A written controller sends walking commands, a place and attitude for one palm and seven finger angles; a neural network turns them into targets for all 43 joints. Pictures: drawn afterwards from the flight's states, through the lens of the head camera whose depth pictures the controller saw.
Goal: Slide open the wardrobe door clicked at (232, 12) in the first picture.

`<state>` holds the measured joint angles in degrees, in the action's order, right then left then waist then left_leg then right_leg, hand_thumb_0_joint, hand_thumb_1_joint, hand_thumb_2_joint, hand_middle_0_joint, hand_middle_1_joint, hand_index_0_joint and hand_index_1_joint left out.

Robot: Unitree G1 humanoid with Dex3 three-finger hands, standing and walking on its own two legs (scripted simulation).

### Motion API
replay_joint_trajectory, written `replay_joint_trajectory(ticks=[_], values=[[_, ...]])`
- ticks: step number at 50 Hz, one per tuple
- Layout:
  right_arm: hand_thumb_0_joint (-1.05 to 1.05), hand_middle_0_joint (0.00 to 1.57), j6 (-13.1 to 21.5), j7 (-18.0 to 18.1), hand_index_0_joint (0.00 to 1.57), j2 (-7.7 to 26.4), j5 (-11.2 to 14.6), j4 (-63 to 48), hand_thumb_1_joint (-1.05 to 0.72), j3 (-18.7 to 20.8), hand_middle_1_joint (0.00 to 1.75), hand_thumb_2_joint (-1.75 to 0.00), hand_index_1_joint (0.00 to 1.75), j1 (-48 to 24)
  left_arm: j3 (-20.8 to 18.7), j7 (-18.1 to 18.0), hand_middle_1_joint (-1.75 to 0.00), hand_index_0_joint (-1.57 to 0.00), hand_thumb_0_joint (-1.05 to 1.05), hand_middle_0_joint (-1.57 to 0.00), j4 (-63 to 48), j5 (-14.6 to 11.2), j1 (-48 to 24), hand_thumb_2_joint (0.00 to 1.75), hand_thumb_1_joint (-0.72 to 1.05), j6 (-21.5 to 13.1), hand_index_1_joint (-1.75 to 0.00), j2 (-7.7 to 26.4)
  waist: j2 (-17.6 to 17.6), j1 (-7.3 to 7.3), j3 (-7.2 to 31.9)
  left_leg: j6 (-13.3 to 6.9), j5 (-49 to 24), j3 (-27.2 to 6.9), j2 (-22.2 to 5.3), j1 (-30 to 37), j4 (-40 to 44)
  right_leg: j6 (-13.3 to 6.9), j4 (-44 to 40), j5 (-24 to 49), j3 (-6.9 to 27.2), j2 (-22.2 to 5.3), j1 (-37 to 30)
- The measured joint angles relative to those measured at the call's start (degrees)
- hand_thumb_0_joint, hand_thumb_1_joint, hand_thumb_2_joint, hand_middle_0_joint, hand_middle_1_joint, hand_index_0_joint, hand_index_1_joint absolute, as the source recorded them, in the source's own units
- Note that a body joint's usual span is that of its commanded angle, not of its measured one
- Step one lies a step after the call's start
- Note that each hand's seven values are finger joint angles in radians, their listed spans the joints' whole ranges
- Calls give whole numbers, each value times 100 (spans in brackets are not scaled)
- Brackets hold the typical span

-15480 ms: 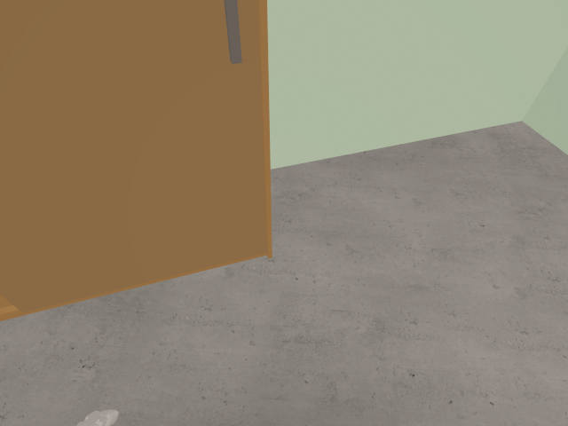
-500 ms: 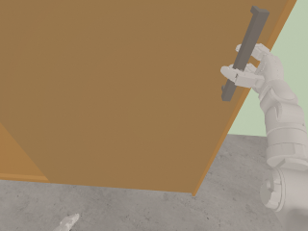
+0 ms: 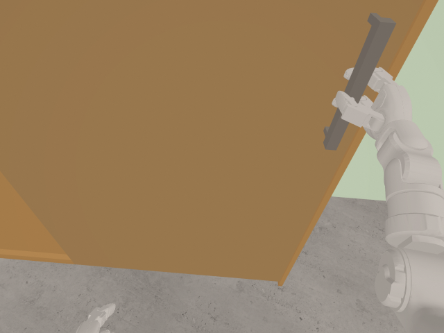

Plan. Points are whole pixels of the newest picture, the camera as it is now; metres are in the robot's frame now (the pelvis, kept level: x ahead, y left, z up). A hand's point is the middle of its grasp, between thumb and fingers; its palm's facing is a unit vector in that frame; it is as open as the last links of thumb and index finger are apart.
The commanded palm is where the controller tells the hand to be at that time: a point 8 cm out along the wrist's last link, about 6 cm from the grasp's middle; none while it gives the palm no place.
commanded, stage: grip the handle and tug to test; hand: right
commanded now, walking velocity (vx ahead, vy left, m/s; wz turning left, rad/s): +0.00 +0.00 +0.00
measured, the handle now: (349, 89) +0.50 -0.17 +0.24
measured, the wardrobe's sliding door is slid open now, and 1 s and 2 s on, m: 0.00 0.01 0.08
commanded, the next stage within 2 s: tug the door sideways, standing still in 0.46 s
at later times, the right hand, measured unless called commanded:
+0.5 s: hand (348, 109) +0.44 -0.15 +0.23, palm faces -0.01 +1.00 +0.01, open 6.8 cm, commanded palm +0.39 -0.21 +0.23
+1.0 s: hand (337, 107) +0.44 -0.14 +0.23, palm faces +0.05 +1.00 -0.03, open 5.8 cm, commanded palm +0.42 -0.14 +0.23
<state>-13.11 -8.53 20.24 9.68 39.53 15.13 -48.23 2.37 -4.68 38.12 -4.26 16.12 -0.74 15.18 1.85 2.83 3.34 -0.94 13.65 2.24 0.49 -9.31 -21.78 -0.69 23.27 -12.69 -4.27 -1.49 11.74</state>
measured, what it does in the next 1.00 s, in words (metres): stands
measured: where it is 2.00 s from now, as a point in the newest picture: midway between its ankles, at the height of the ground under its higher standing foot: outside the picture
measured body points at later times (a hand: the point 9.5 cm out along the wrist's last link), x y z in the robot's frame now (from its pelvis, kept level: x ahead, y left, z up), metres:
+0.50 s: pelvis +0.02 +0.00 +0.00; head +0.01 +0.02 +0.45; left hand +0.15 +0.26 -0.10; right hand +0.43 -0.21 +0.23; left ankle -0.03 +0.11 -0.74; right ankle -0.01 -0.11 -0.74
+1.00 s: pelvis +0.02 +0.00 +0.00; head +0.02 +0.01 +0.45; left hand +0.20 +0.22 -0.11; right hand +0.43 -0.19 +0.23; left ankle -0.03 +0.11 -0.74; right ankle -0.01 -0.11 -0.74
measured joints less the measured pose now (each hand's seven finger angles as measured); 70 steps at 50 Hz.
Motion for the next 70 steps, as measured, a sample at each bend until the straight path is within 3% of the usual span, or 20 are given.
replay_joint_trajectory(ticks=[13, 25, 31, 36, 40, 54, 55, 58, 61, 65, 68, 70], values=[[-1, 30, -169, 109, 26, -34, 27, -557, -64, 89, 135, -75, 134, 373, -12, 40, -30, -20, 1, -20, -101, -1, -47, 90, 90, 76, -29, 4, 25, 25, 5, -7, -3, -68, 16, 78, 59, 11, -96, -2, -65, -12, -124], [-1, 27, -740, 78, 21, -56, 157, -2022, -68, 268, 135, -71, 131, 1241, -13, 127, -30, -20, 1, -20, -347, -28, -279, 90, 90, 274, -29, -9, 38, 33, 72, -2, 64, -213, 43, 207, 162, 26, -233, -96, -198, -33, -322], [-1, 27, -1033, 78, 21, -130, 200, -2575, -68, 215, 134, -71, 131, 1466, -32, 146, -30, -20, 1, -20, -400, -29, -403, 90, 90, 311, -29, -16, 29, -77, 117, -2, 117, -217, 31, 243, 184, 19, -223, -131, -131, -8, -338], [-1, 31, -1231, 146, 27, -349, 122, -2293, -69, -226, 135, -77, 134, 922, -69, 85, -30, -20, 1, -20, -181, 1, -474, 90, 91, 240, -29, 13, -2, -289, 84, -5, 235, 21, -1, 202, 86, 48, -59, -246, 118, 28, -175], [0, 34, -1255, 406, 33, -569, 26, -2078, -73, -447, 137, -82, 137, 649, -85, 78, -30, -20, 1, -20, -75, 45, -562, 90, 91, 220, -29, -14, 20, -373, 70, -1, 259, 131, -44, 150, 14, 37, 8, -233, 237, 76, -79], [-1, 31, -840, 960, 28, -943, -101, -1176, -75, -891, 139, -81, 140, 13, 41, 149, -30, -20, 1, -20, 158, 147, -469, 90, 91, 75, -29, -271, 26, -421, -31, 37, 293, 257, -151, 86, -178, -1, 167, -184, 395, 192, 40], [-1, 31, -696, 931, 27, -901, -126, -1086, -74, -917, 139, -81, 140, 4, 67, 151, -30, -20, 1, -20, 176, 165, -474, 90, 90, 74, -29, -262, 41, -412, -16, 55, 299, 242, -147, 34, -198, -8, 221, -195, 382, 185, 101], [-3, 35, 183, 1013, 28, -663, -269, -750, -71, -1090, 139, -81, 140, 66, 51, 121, -30, -20, 1, -20, 202, 245, -536, 90, 90, 64, -29, -262, 89, -353, -50, 86, 346, 114, -114, -213, -451, -24, 450, -287, 258, 132, 281], [-4, 38, 792, 1203, 28, -471, -271, -620, -70, -1087, 139, -82, 140, 126, -28, 18, -30, -20, 1, -20, 143, 272, -515, 90, 90, 35, -30, -305, 64, -305, -198, 105, 599, -37, -87, -612, -1239, -28, 710, -420, 93, 81, 372], [-5, 42, 1151, 1348, 27, -338, -203, -641, -70, -947, 140, -83, 140, 183, -99, -61, -30, -20, 1, -20, 162, 267, -369, 90, 90, 71, -29, -333, 118, -254, -501, 55, 1309, -94, 68, -1137, -2505, 30, 869, -509, 77, -79, 286], [-5, 43, 1300, 1363, 27, -278, -204, -655, -70, -835, 140, -84, 140, 152, -98, -66, -30, -20, 1, -20, 213, 231, -225, 90, 90, 150, -29, -292, 188, -310, -721, 21, 1154, 56, 68, -1104, -2035, 180, 1101, -636, 148, -282, 250], [-5, 44, 1363, 1355, 26, -199, -231, -645, -70, -780, 140, -84, 140, 71, -98, -72, -30, -20, 1, -20, 211, 182, -121, 90, 90, 165, -29, -259, 179, -350, -812, -49, 551, 179, 42, -933, -1452, 256, 1533, -875, 214, -397, 370]])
